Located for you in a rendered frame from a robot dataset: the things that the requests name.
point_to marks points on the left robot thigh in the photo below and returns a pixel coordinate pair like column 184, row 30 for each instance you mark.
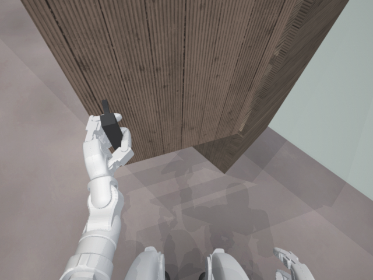
column 148, row 265

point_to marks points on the cupboard door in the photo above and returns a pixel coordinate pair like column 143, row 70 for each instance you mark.
column 180, row 72

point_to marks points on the robot right hand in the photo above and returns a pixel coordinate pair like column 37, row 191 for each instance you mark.
column 299, row 271

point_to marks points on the right robot thigh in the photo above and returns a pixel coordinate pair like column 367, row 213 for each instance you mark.
column 222, row 266

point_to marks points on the left robot forearm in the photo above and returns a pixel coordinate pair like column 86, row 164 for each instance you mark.
column 93, row 257

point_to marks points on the robot thigh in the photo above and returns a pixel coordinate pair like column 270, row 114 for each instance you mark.
column 148, row 265
column 222, row 266

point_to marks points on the robot left hand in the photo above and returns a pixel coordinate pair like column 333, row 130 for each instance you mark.
column 96, row 153

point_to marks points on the handle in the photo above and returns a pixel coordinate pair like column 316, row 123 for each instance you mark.
column 110, row 126

